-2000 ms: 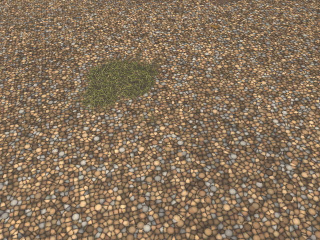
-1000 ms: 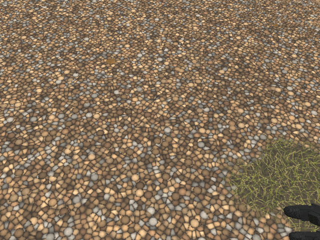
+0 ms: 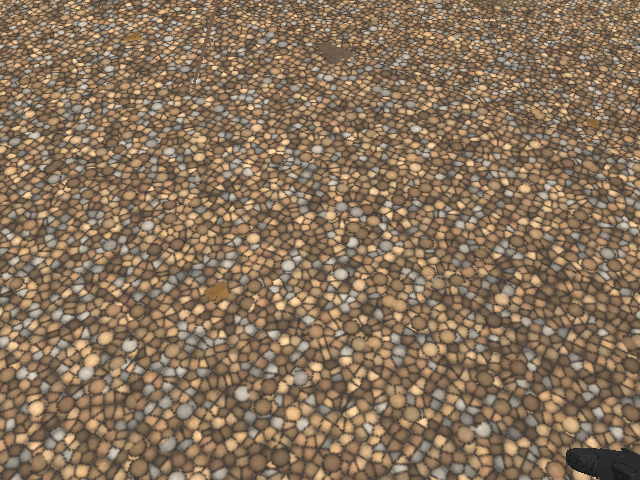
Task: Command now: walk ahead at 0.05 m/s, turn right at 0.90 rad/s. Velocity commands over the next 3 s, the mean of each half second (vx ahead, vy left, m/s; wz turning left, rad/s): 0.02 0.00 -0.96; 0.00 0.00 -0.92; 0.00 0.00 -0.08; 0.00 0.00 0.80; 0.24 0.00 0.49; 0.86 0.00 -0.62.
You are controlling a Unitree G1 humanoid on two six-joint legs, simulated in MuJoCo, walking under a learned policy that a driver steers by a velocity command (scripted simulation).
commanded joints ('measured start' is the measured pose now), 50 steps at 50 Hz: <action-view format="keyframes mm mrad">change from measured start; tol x32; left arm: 1 -16 87 25 -84 -7 -7 -7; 50 12 159 23 -102 27 -32 -14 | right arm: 1 10 -134 -55 -52 8 -39 10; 50 43 -202 -88 -45 -42 1 25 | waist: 1 -39 -145 -171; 3 29 261 -230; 24 -36 168 -158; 27 -27 -327 -136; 46 -64 -200 -199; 50 -13 255 -154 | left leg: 1 226 62 17 -264 133 51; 4 399 472 -342 -263 339 342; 23 358 421 288 -232 251 245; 29 -353 111 185 651 -400 -3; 47 219 57 124 -174 97 50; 50 317 491 -392 -285 308 393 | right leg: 1 109 -189 261 -14 -212 -40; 3 -195 -17 -73 386 -570 50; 8 -319 -197 -235 825 -280 152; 24 -1 -320 -446 142 -183 66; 27 452 -559 29 -78 503 -142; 46 153 -347 185 -2 191 -103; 50 -225 -135 -135 613 -548 92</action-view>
